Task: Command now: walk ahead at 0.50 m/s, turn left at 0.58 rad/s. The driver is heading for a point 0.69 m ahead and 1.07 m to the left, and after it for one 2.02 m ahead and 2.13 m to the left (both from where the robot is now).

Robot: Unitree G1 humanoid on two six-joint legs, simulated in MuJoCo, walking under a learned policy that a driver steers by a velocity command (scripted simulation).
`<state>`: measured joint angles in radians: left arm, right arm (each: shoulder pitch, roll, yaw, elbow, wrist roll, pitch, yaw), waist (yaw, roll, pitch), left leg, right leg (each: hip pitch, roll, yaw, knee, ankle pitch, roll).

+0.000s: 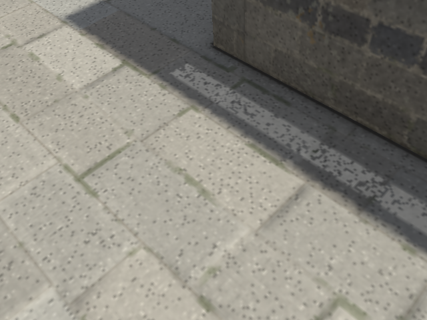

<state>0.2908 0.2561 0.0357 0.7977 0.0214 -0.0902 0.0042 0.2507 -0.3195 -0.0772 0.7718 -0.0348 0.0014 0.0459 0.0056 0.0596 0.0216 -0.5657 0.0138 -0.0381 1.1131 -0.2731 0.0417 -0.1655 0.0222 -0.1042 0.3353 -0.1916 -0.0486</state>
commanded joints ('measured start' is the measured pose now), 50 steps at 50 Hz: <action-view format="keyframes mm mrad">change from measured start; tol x32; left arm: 1 27 107 27 -35 -6 -21 -2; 37 -367 92 2 -222 10 50 -33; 43 154 256 54 -136 36 14 22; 50 -18 104 24 -103 2 10 2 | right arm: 1 -25 -20 1 -77 -4 2 16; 50 113 -53 1 -47 -1 -9 -6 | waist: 1 -8 -147 -5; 17 -67 196 -299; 50 -14 -170 -12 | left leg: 1 -154 48 -19 -3 90 -16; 15 346 -123 180 -587 25 149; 17 905 304 -543 -694 -42 330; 25 402 113 -243 -882 454 252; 41 470 70 -348 -623 676 109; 44 -7 -191 -108 72 -308 37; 50 2 11 -45 53 -41 13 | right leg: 1 97 -276 161 -175 286 -107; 14 268 -293 -117 176 935 -48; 16 -14 -254 -144 674 568 -1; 17 -474 -59 -101 1014 -356 60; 18 -581 -36 108 1097 -334 59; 37 -504 -54 120 315 138 87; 42 110 -39 150 124 39 -1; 44 461 -490 880 -52 -251 -155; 50 31 -282 309 -130 101 -90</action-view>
